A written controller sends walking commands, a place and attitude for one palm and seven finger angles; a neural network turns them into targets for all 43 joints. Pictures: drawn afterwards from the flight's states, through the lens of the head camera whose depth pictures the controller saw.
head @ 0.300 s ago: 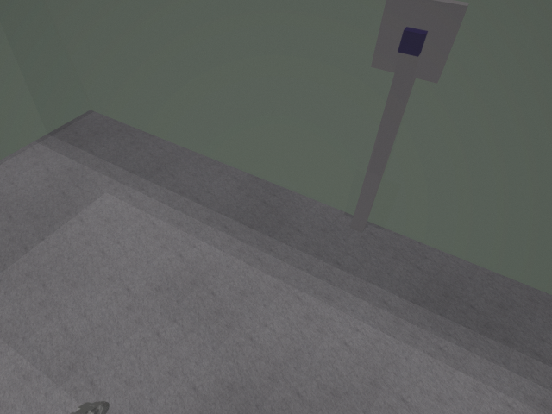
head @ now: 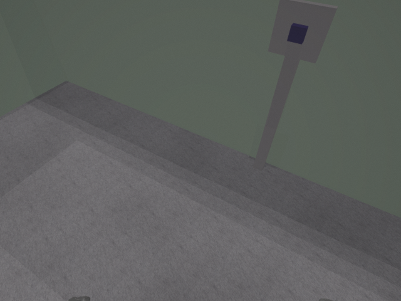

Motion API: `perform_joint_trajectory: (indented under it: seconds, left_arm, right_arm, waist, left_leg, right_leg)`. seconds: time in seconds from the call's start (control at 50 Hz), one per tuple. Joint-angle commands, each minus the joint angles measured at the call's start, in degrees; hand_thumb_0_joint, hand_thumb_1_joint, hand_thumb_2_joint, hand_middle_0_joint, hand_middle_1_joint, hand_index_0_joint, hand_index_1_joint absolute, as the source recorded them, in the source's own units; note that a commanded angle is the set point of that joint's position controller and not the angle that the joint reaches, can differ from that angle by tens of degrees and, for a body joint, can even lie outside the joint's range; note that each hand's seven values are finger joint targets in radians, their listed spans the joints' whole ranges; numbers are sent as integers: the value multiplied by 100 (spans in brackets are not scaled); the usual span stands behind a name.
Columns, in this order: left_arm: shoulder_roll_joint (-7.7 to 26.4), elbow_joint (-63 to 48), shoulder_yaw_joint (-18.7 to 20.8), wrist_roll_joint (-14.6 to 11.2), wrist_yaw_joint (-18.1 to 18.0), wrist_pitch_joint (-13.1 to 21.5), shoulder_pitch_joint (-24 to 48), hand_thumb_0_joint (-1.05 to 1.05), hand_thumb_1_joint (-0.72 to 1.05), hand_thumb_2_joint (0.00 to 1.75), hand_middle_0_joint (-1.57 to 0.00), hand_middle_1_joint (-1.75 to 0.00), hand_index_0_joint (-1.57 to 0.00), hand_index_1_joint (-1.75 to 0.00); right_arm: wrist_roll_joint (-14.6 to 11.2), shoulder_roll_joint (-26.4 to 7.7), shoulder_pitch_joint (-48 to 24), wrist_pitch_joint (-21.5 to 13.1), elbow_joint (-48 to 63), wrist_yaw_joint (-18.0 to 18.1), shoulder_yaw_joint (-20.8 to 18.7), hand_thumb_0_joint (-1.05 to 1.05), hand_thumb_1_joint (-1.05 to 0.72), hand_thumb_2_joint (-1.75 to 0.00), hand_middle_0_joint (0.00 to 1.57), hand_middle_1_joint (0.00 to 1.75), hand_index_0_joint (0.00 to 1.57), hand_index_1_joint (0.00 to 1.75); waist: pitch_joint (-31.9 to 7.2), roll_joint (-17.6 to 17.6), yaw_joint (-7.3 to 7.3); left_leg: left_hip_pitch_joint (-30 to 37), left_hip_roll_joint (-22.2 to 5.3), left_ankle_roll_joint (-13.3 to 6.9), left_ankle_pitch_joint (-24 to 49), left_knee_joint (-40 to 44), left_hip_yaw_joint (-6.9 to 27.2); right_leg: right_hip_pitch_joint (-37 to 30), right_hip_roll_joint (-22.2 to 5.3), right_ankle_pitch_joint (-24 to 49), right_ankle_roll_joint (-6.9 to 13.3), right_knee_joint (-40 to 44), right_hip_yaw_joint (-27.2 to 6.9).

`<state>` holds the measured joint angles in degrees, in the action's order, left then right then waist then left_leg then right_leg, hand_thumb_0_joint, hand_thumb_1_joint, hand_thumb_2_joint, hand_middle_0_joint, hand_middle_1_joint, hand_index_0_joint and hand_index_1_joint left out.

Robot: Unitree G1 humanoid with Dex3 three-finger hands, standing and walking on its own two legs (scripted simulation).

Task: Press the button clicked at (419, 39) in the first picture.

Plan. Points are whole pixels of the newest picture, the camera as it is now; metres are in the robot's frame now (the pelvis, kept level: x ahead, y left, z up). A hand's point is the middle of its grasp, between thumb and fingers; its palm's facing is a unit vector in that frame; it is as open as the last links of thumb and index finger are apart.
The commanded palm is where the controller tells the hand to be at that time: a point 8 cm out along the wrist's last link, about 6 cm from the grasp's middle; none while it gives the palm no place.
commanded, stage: stand and wait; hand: left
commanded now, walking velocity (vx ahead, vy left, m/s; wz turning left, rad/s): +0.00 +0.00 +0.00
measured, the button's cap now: (297, 33) +1.03 -0.31 +0.11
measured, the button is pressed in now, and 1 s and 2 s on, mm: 0 0 0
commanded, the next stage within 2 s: look at it before walking up in 0.52 s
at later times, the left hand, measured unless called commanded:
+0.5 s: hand out of the picture +0.07 +0.24 -0.15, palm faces -0.03 -0.94 -0.34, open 7.4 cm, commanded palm none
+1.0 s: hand out of the picture +0.07 +0.24 -0.15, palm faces -0.03 -0.94 -0.33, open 7.4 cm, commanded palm none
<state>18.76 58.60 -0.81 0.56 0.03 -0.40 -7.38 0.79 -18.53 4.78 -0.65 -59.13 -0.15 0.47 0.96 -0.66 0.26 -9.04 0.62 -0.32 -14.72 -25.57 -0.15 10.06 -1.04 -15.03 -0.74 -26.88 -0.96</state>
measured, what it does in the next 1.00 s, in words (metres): stands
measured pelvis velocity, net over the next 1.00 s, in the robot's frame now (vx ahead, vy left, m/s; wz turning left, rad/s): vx -0.01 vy -0.01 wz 0.00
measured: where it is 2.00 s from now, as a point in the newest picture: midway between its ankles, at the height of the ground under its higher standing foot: outside the picture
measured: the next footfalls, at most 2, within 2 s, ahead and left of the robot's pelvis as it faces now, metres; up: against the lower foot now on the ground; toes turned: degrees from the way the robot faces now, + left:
left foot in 1.94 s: +0.31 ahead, +0.08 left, +0.00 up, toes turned -14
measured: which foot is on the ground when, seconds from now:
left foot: down 0.00-1.00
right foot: down 0.00-1.00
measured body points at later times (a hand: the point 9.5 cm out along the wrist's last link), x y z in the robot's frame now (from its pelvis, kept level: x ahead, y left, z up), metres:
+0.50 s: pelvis -0.01 -0.01 +0.00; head -0.01 -0.01 +0.45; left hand +0.07 +0.29 -0.13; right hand +0.06 -0.31 -0.13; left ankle -0.01 +0.12 -0.74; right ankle +0.00 -0.13 -0.74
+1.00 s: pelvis -0.01 -0.01 +0.01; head -0.01 -0.01 +0.45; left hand +0.07 +0.29 -0.13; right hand +0.07 -0.31 -0.13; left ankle -0.01 +0.12 -0.74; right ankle +0.00 -0.13 -0.74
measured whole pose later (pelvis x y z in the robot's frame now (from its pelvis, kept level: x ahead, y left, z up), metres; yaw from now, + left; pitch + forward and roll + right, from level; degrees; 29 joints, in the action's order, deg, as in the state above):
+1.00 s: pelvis -0.01 -0.01 +0.01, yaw +0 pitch -2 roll +0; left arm 19.6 62.3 -0.4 0.6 0.1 0.0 -7.7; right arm 0.4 -19.6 6.6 -0.6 -64.0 -0.2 0.4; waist 1.6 -0.3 -0.1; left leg -7.5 -0.5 0.7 -11.4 -21.2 0.0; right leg 8.6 0.0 -11.6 0.1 -22.4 -0.8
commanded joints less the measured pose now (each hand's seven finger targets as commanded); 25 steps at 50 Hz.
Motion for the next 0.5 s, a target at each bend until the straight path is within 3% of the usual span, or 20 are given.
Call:
perform_joint_trajectory:
  seconds: [0.0,0.48]
  left_arm:
    - [1243,-347,293,5,-81,185,248,0,90,90,-20,-30,-20,-30]
    - [1285,-15,269,0,-63,181,234,0,90,90,-20,-30,-20,-30]
  right_arm:
    - [0,-1213,-270,-138,329,99,-318,0,-90,-90,20,30,20,30]
    - [-28,-1308,-112,-131,-72,83,-262,0,-90,-90,20,30,20,30]
  waist:
    - [-395,15,-37]
    - [-192,46,-15]
  left_leg:
    - [118,-673,-180,1175,405,453]
    - [83,-727,-144,760,723,548]
  right_leg:
    - [-73,-582,1211,263,460,-470]
    - [-42,-566,686,253,786,-568]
